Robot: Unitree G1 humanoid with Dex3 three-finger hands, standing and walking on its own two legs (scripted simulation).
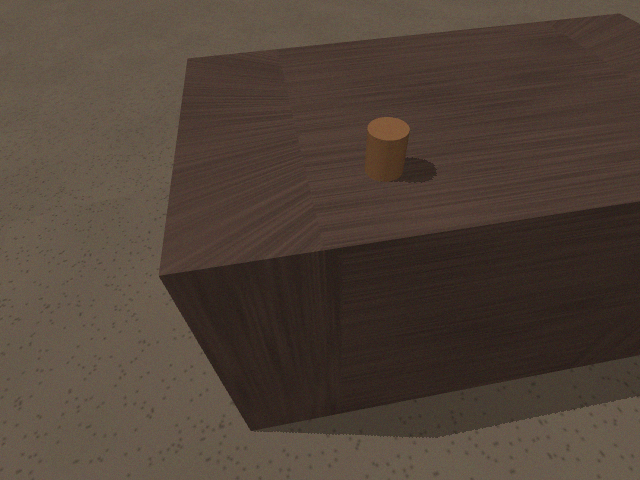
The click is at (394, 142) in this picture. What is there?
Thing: squat round
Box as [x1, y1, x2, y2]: [365, 117, 409, 181]
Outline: 381,117 374,119 368,124 365,171 370,177 376,180 388,181 397,178 402,172 409,128 405,122 397,118
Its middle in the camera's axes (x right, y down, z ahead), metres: +0.11 -0.15 +0.68
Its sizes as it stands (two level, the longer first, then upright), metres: 0.070 0.070 0.087
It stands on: a support 0.80 m high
